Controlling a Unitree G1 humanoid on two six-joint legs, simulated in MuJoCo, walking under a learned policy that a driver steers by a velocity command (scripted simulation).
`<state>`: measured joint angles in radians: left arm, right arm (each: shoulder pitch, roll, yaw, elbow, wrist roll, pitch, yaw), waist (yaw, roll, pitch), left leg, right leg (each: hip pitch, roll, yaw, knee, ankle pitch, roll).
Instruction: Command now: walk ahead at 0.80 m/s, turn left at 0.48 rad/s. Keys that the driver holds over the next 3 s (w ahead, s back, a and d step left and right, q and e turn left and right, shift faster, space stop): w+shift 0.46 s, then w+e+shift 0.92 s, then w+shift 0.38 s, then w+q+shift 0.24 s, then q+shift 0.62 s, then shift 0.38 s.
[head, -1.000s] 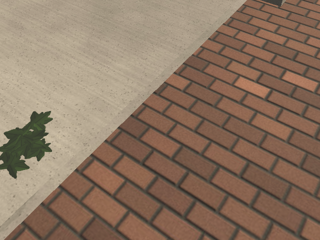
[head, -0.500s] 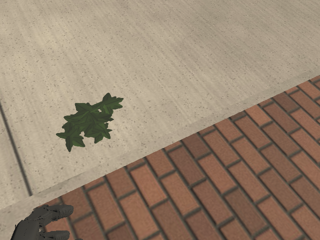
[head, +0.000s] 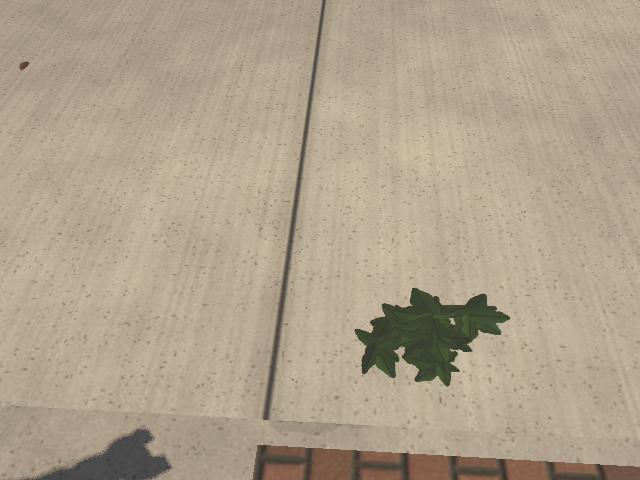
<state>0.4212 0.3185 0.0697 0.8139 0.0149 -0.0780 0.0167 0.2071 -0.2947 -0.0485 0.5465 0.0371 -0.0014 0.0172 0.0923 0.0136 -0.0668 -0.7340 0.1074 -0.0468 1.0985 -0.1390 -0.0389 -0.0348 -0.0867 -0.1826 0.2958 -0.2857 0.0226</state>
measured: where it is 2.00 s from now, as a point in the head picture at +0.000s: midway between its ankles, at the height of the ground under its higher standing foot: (487, 176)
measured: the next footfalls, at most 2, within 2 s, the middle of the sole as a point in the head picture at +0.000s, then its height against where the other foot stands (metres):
left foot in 0.16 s outside the picture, level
right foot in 0.66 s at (331, 404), level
